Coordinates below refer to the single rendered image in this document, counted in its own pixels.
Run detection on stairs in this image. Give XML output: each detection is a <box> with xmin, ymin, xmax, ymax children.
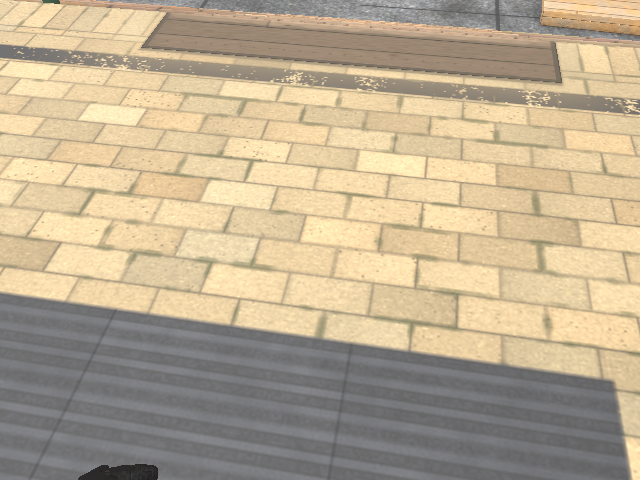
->
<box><xmin>194</xmin><ymin>13</ymin><xmax>541</xmax><ymax>40</ymax></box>

